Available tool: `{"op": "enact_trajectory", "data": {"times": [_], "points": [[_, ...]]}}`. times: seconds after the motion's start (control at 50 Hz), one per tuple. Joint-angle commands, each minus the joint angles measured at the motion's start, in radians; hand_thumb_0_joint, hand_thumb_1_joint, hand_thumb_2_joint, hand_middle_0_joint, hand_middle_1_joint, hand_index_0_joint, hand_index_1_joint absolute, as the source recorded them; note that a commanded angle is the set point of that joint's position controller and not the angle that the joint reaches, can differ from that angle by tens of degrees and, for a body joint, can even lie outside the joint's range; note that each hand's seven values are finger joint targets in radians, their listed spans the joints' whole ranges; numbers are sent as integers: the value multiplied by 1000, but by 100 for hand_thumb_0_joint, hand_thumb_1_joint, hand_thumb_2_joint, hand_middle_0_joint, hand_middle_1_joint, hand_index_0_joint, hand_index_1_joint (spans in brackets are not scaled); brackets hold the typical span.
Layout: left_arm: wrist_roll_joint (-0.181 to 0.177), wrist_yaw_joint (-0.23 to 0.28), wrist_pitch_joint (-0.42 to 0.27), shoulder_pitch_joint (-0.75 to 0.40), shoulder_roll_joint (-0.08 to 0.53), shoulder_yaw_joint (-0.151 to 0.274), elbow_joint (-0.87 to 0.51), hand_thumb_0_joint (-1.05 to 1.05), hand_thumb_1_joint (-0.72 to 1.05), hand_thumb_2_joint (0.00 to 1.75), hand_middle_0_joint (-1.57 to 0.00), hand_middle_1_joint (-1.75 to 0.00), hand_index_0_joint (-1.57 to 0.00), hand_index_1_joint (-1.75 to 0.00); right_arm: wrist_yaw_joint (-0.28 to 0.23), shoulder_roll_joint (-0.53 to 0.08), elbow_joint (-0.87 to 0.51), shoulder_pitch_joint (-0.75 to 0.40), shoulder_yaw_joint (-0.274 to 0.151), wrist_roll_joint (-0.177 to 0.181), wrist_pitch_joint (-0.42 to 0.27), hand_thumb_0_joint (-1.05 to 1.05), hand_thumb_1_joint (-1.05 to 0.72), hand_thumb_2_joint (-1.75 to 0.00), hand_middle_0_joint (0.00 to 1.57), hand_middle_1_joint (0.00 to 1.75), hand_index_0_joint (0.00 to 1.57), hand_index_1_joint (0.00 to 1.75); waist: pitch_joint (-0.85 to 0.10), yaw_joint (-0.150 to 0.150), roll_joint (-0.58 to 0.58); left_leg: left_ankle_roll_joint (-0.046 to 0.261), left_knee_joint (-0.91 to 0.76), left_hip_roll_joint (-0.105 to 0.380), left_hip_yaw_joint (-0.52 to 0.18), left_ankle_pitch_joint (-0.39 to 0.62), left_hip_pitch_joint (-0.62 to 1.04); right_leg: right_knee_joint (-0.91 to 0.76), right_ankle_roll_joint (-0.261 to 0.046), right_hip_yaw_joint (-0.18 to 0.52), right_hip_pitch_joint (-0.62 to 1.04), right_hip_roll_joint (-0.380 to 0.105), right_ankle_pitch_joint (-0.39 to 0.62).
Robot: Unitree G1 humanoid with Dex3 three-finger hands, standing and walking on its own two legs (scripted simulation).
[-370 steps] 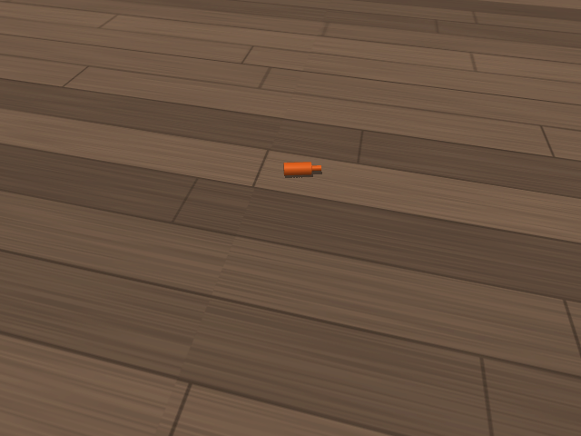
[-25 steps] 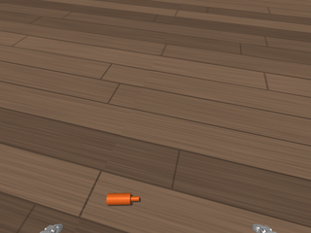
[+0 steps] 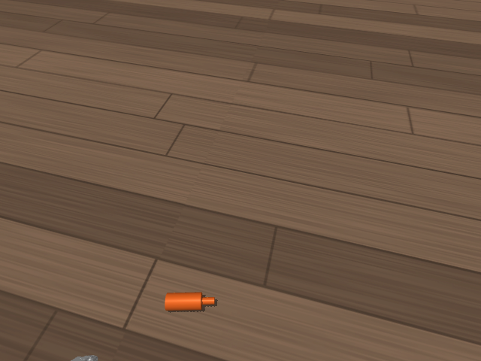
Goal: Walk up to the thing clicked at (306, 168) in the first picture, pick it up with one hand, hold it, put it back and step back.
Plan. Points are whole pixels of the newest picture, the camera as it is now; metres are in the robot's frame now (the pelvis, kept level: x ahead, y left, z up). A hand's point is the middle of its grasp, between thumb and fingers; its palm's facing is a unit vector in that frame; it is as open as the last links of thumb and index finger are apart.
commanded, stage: stand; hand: left
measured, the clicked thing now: (190, 301) +0.44 +0.19 -0.75
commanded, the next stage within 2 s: none
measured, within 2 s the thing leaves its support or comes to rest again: neither
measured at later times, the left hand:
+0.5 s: hand out of the picture +0.05 +0.25 -0.16, palm faces -0.01 -0.94 -0.35, open 7.4 cm
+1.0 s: hand out of the picture +0.06 +0.24 -0.16, palm faces -0.02 -0.94 -0.34, open 7.4 cm
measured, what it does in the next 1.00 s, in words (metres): stands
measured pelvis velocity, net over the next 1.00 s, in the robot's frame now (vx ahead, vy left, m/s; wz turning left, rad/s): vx -0.01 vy -0.01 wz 0.01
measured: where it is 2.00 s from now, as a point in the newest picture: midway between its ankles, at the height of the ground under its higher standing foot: outside the picture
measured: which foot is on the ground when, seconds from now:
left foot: down 0.00-1.00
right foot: down 0.00-1.00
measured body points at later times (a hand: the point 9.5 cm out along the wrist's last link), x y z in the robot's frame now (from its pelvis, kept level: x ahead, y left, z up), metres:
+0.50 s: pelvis -0.02 -0.01 +0.00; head -0.01 -0.01 +0.45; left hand +0.05 +0.30 -0.13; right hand +0.06 -0.30 -0.14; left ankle -0.02 +0.12 -0.75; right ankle +0.01 -0.12 -0.75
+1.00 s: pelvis -0.01 -0.01 +0.00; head +0.00 -0.01 +0.45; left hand +0.06 +0.29 -0.13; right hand +0.06 -0.31 -0.14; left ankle -0.02 +0.12 -0.75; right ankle +0.01 -0.12 -0.75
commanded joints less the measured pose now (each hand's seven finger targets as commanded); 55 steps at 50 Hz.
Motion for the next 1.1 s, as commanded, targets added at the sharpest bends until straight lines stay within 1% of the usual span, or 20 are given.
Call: {"op": "enact_trajectory", "data": {"times": [0.0,0.08,0.1,0.14,0.18,0.2,0.3,0.34,0.42,0.46,0.5,0.6,0.64,0.7,0.76,0.8,0.88,0.9,0.92,1.08], "points": [[-3,9,-26,-41,224,37,-53,0,90,90,-20,-30,-20,-30,-17,-215,-52,-43,-37,4,-26,0,-90,-90,20,30,20,30,-102,3,17,22,-51,119,-85,135,-45,-49,-14,101,57,-127,147],[-4,5,-26,-36,220,36,-51,0,90,90,-20,-30,-20,-30,-13,-217,-47,-34,-36,-1,-29,0,-90,-90,20,30,20,30,-82,5,25,23,-72,118,-95,68,-75,-58,-13,105,40,-123,65],[-2,5,-27,-27,219,37,-50,0,90,90,-20,-30,-20,-30,-12,-224,-49,-44,-39,0,-29,0,-90,-90,20,30,20,30,-87,12,23,27,-65,121,-97,77,-61,-58,-14,104,35,-125,69],[-1,5,-28,-34,221,38,-54,0,90,90,-20,-30,-20,-30,-14,-218,-51,-34,-37,0,-31,0,-90,-90,20,30,20,30,-100,5,15,28,-59,124,-95,116,-58,-50,-19,109,47,-133,126],[-2,4,-28,-19,218,36,-52,0,90,90,-20,-30,-20,-30,-14,-221,-51,-36,-37,0,-32,0,-90,-90,20,30,20,30,-110,10,24,26,-54,124,-97,138,-43,-45,-18,106,42,-131,138],[-3,5,-27,-25,220,37,-53,0,90,90,-20,-30,-20,-30,-14,-219,-50,-24,-36,0,-31,0,-90,-90,20,30,20,30,-107,5,19,25,-57,122,-95,131,-53,-47,-17,103,45,-130,128],[-3,2,-24,-10,217,35,-52,0,90,90,-20,-30,-20,-30,-12,-224,-51,-25,-37,0,-29,0,-90,-90,20,30,20,30,-82,11,9,28,-61,117,-101,58,-64,-59,-19,105,5,-124,36],[-1,2,-26,-11,222,35,-52,0,90,90,-20,-30,-20,-30,-12,-221,-50,-16,-35,-2,-28,0,-90,-90,20,30,20,30,-89,7,5,30,-60,122,-103,73,-75,-52,-20,108,25,-130,64],[-1,3,-26,1,224,34,-52,0,90,90,-20,-30,-20,-30,-12,-219,-50,-9,-32,1,-29,0,-90,-90,20,30,20,30,-87,9,3,30,-55,119,-106,75,-73,-50,-20,108,20,-129,70],[-2,3,-25,11,225,33,-51,0,90,90,-20,-30,-20,-30,-11,-221,-48,-8,-32,0,-27,0,-90,-90,20,30,20,30,-77,12,1,29,-52,116,-105,57,-68,-56,-20,111,-2,-127,36],[-2,3,-26,7,227,33,-53,0,90,90,-20,-30,-20,-30,-12,-222,-47,0,-31,0,-27,0,-90,-90,20,30,20,30,-85,9,3,31,-51,120,-107,70,-73,-48,-22,111,14,-130,59],[-2,4,-27,10,234,33,-58,0,90,90,-20,-30,-20,-30,-11,-218,-50,7,-29,-1,-25,0,-90,-90,20,30,20,30,-82,10,-8,30,-45,113,-103,49,-87,-61,-21,114,9,-129,18],[-1,3,-28,15,227,30,-58,0,90,90,-20,-30,-20,-30,-10,-222,-51,3,-30,1,-25,0,-90,-90,20,30,20,30,-86,11,-4,31,-35,115,-103,65,-80,-58,-21,115,10,-132,36],[-3,4,-27,17,229,31,-59,0,90,90,-20,-30,-20,-30,-11,-221,-45,18,-27,-1,-24,0,-90,-90,20,30,20,30,-68,11,7,29,-44,112,-106,33,-100,-60,-21,117,3,-130,0],[-5,3,-26,16,230,31,-61,0,90,90,-20,-30,-20,-30,-10,-217,-47,16,-26,1,-23,0,-90,-90,20,30,20,30,-64,11,3,30,-39,112,-106,39,-100,-62,-23,118,0,-129,3],[-2,3,-27,14,230,30,-64,0,90,90,-20,-30,-20,-30,-10,-221,-51,16,-29,0,-23,0,-90,-90,20,30,20,30,-80,10,0,28,-33,111,-104,51,-96,-63,-24,117,6,-129,9],[-5,4,-30,12,228,31,-69,0,90,90,-20,-30,-20,-30,-13,-221,-53,13,-25,2,-28,0,-90,-90,20,30,20,30,-115,8,13,27,-26,121,-104,146,-76,-32,-26,110,50,-136,164],[-5,4,-29,15,223,31,-65,0,90,90,-20,-30,-20,-30,-14,-226,-49,17,-25,2,-27,0,-90,-90,20,30,20,30,-108,10,20,26,-33,120,-104,133,-81,-35,-23,108,47,-133,144],[-4,4,-29,14,230,31,-66,0,90,90,-20,-30,-20,-30,-15,-223,-52,15,-25,1,-27,0,-90,-90,20,30,20,30,-119,10,6,26,-29,124,-103,157,-67,-30,-24,104,53,-134,160],[-5,5,-26,7,224,33,-64,0,90,90,-20,-30,-20,-30,-19,-227,-52,10,-23,2,-28,0,-90,-90,20,30,20,30,-117,10,12,23,-28,128,-98,201,-53,-24,-24,100,64,-135,207]]}}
